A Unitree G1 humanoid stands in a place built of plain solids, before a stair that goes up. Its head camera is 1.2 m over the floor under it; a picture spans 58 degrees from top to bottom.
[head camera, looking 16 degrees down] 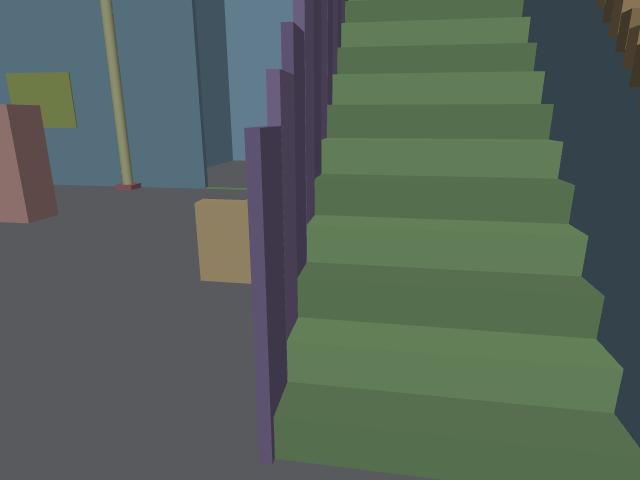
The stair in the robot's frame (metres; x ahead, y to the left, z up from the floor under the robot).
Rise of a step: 0.18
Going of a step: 0.21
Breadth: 1.20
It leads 9 degrees to the right of straight ahead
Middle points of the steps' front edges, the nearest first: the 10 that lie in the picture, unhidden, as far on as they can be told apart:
1.20 -0.43 0.18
1.41 -0.46 0.36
1.62 -0.49 0.54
1.83 -0.53 0.72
2.04 -0.56 0.90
2.25 -0.60 1.08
2.47 -0.63 1.26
2.68 -0.67 1.44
2.89 -0.70 1.62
3.10 -0.73 1.80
